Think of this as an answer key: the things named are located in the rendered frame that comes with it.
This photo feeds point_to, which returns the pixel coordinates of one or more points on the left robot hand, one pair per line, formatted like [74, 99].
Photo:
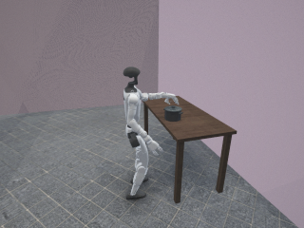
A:
[171, 96]

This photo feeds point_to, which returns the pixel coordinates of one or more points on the lid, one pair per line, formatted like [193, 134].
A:
[170, 109]

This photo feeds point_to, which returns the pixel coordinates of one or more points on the robot right upper arm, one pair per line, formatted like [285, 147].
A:
[133, 101]

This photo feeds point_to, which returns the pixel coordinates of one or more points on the robot left forearm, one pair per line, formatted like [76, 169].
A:
[155, 96]

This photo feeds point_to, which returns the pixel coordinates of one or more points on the robot right forearm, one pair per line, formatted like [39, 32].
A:
[137, 129]

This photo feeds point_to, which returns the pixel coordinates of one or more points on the robot left shin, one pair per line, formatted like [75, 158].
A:
[136, 162]

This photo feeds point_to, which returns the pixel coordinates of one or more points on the robot left upper arm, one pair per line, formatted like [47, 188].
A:
[144, 96]

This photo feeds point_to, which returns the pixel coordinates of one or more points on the right robot hand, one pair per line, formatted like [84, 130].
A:
[153, 146]

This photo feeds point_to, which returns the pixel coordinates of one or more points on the robot right foot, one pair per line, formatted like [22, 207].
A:
[138, 195]

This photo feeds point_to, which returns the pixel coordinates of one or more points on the pot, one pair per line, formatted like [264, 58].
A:
[172, 116]

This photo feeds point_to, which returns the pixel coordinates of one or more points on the table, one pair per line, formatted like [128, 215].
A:
[194, 124]

